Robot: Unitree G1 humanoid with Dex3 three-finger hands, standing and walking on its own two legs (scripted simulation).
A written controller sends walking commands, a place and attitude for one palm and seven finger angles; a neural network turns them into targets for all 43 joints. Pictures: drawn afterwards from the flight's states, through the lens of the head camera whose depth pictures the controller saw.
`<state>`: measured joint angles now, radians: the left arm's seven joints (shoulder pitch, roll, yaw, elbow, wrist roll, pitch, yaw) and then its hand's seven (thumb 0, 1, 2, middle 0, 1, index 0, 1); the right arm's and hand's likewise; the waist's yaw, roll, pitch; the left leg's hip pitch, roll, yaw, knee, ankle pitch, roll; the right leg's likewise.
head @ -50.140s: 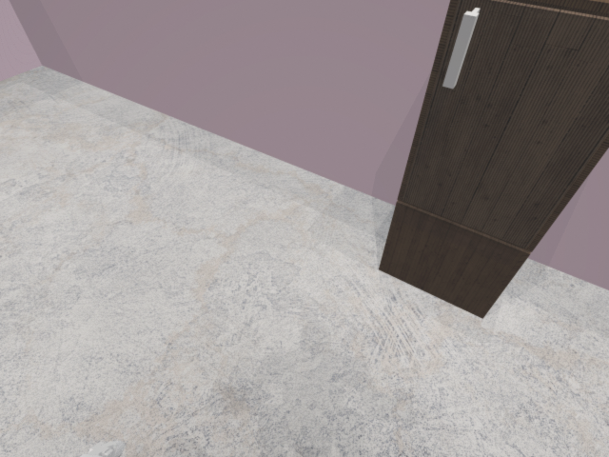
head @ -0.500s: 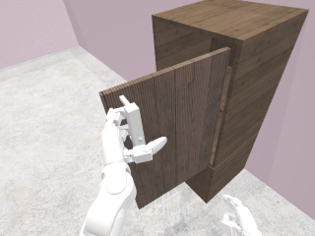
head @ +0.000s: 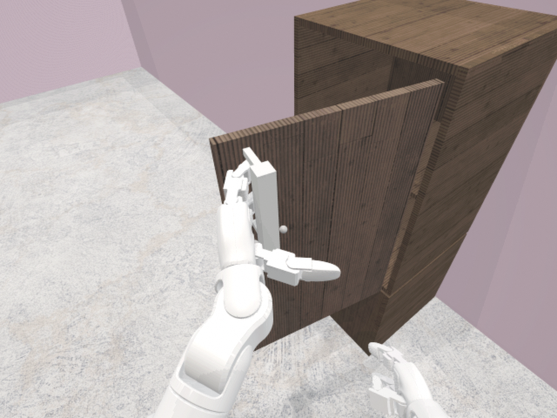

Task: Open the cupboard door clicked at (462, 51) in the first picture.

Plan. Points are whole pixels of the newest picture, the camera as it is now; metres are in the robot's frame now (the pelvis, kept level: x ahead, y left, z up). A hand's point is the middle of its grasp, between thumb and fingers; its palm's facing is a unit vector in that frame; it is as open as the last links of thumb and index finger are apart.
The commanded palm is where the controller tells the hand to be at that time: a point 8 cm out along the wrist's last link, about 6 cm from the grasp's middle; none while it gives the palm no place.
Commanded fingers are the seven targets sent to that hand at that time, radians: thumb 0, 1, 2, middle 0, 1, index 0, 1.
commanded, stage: slide the hand sideways off the handle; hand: left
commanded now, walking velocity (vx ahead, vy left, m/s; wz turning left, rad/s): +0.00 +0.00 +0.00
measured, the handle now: (259, 203) +0.36 +0.07 +0.16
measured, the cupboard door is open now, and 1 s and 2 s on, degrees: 78 84 84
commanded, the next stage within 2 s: draw the hand back to the body in 1.20 s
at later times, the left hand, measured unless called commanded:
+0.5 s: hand (281, 266) +0.24 +0.03 +0.17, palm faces -0.13 -0.99 -0.03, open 16.4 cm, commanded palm +0.21 +0.08 +0.16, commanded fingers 0.00 -0.50 0.30 -0.15 -0.30 -0.15 -0.30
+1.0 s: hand (229, 288) +0.22 +0.08 +0.16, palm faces -0.06 -1.00 -0.07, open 16.3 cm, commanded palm +0.17 +0.14 +0.16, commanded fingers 0.00 -0.50 0.30 -0.15 -0.30 -0.15 -0.30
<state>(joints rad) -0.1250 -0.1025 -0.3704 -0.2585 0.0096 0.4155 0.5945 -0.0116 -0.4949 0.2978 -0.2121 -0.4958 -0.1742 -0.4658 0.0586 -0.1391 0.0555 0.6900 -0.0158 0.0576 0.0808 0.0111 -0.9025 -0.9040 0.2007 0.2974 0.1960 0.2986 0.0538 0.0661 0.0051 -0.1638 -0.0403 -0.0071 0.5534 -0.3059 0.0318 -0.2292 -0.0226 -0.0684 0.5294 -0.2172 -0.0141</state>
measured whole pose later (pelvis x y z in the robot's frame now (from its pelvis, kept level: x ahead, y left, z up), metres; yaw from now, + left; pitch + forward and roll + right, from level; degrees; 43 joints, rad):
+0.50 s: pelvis +0.01 -0.01 +0.00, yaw -1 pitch -5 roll +0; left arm 0.16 0.04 -0.28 -0.49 -0.05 0.33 0.11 -0.01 -0.50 0.30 -0.12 -0.30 -0.13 -0.29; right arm 0.13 -0.19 0.08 0.51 0.02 0.09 0.03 0.01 -0.90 -0.90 0.20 0.30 0.19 0.30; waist 0.04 0.06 -0.02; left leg -0.13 -0.02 0.00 0.55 -0.32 0.02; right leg -0.21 0.00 -0.06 0.53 -0.24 -0.03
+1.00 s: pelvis +0.03 -0.02 +0.00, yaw -1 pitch -4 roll -1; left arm 0.48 0.16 -0.08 -0.68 -0.15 0.23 -0.05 -0.01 -0.50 0.30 -0.16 -0.30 -0.15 -0.30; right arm 0.20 -0.23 0.07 0.50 0.03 -0.02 -0.01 0.01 -0.90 -0.90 0.20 0.30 0.20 0.30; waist 0.05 0.08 -0.03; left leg -0.14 0.00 -0.01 0.56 -0.36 0.01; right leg -0.21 0.02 -0.07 0.53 -0.26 -0.04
